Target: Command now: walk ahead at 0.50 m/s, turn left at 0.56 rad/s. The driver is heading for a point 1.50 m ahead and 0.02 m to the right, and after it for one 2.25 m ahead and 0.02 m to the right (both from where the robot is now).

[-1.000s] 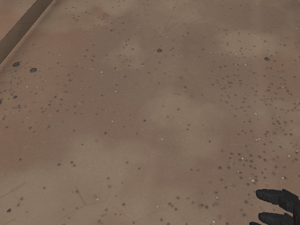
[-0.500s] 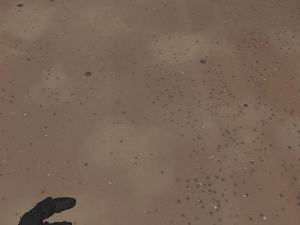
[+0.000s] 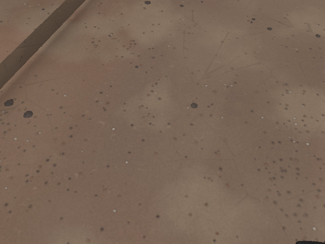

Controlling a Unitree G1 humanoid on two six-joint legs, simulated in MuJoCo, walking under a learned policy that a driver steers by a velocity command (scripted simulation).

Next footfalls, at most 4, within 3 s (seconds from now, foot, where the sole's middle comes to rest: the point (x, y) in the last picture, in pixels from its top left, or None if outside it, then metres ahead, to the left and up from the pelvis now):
0.46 right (192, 240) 0.46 -0.08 -0.75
0.96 left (123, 186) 0.67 0.21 -0.75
1.46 right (189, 139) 0.93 -0.08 -0.75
1.96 left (166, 87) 1.26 0.04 -0.75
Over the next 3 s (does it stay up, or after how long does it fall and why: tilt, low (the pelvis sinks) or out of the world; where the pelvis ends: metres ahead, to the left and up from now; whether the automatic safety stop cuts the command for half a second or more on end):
stays up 1.26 0.01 0.03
